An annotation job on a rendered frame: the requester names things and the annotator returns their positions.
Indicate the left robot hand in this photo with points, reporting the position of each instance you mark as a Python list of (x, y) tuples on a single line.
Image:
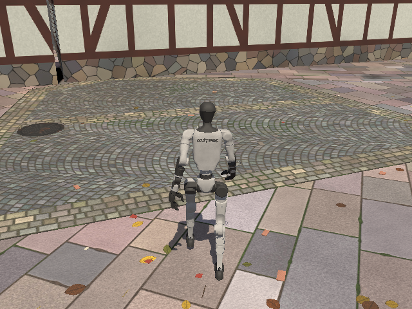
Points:
[(172, 195)]

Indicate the robot right forearm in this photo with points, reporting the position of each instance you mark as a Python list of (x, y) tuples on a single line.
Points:
[(232, 166)]

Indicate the right robot thigh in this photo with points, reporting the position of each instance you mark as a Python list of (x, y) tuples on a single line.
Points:
[(221, 194)]

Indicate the left robot upper arm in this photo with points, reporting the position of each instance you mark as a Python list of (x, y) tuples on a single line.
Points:
[(184, 146)]

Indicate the right robot hand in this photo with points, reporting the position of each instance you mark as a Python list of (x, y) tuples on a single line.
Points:
[(232, 175)]

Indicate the robot right shin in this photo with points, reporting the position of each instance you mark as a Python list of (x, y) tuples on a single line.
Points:
[(220, 247)]

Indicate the robot left forearm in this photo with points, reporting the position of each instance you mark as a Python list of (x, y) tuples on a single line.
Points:
[(177, 176)]

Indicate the right robot upper arm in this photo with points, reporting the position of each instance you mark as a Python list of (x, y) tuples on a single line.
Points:
[(229, 145)]

